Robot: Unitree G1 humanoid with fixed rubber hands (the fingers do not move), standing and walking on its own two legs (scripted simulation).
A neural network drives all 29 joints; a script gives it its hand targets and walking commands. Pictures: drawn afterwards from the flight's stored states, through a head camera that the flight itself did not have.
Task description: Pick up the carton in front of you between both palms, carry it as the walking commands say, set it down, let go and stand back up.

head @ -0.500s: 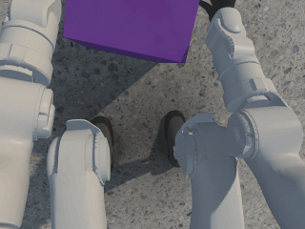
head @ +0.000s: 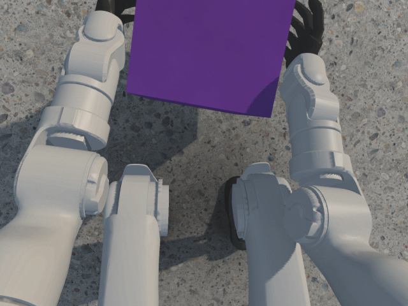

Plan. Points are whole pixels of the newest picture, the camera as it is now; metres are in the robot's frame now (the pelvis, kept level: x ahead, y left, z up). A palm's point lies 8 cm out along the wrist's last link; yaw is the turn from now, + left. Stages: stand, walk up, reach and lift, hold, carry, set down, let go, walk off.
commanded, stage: reach and lift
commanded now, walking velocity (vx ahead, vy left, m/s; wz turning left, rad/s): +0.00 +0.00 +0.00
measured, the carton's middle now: (204, 52) +0.53 +0.01 -0.19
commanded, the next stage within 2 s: none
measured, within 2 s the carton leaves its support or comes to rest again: neither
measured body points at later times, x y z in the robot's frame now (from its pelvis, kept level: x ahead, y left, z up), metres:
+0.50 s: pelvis +0.00 -0.01 +0.12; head +0.25 +0.02 +0.49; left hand +0.51 +0.16 +0.05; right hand +0.49 -0.14 +0.06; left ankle +0.11 +0.12 -0.34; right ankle +0.12 -0.14 -0.34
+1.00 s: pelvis +0.05 -0.01 +0.26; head +0.19 +0.02 +0.68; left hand +0.45 +0.16 +0.21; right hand +0.46 -0.14 +0.22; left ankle +0.10 +0.12 -0.34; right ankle +0.12 -0.14 -0.34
